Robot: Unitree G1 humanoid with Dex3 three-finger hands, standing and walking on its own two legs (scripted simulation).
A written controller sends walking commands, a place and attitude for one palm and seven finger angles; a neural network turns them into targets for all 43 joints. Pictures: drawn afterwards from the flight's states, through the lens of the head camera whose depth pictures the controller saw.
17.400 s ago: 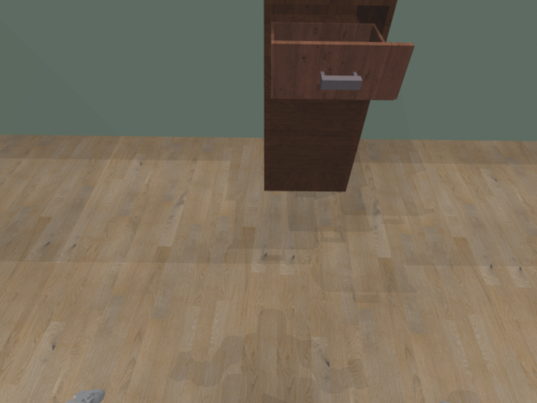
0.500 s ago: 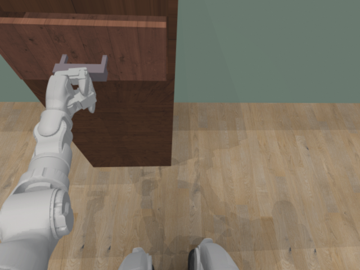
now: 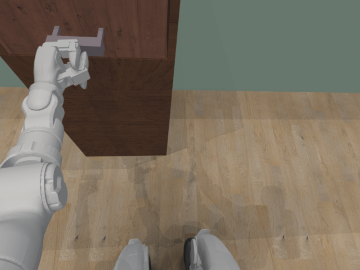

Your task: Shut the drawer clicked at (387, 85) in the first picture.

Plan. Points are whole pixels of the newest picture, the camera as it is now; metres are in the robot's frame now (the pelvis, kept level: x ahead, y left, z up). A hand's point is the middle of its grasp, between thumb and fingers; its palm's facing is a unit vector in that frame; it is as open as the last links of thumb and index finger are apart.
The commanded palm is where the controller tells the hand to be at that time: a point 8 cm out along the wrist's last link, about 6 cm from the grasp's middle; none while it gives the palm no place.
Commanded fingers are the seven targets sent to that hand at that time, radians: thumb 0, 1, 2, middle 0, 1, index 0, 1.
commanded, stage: pull the fist back off the drawer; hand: left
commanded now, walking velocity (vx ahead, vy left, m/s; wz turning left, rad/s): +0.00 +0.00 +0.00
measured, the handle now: (77, 38) +0.60 +0.18 +0.09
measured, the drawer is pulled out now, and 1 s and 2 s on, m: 0.00 0.00 0.00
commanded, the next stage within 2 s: draw the hand back to the body in 0.74 s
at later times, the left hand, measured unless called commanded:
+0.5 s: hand (86, 71) +0.52 +0.16 +0.08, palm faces -0.03 -1.00 -0.04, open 2.8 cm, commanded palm +0.49 +0.20 +0.09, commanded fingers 0.00 0.90 0.90 -1.40 -1.60 -1.40 -1.60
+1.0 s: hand (80, 82) +0.47 +0.16 +0.10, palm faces -0.03 -1.00 -0.04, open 3.3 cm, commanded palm +0.43 +0.22 +0.11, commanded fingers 0.00 0.90 0.90 -1.40 -1.60 -1.40 -1.60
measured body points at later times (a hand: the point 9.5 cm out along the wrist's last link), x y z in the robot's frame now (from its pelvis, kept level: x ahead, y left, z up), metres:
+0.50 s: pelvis -0.01 +0.01 +0.00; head +0.13 +0.02 +0.43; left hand +0.51 +0.21 +0.08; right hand -0.01 -0.26 -0.11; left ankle +0.01 +0.10 -0.68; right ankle +0.05 -0.12 -0.68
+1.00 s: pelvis +0.05 +0.00 +0.03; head +0.13 +0.00 +0.47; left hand +0.47 +0.21 +0.10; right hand +0.11 -0.26 -0.09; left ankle +0.01 +0.10 -0.68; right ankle +0.05 -0.12 -0.68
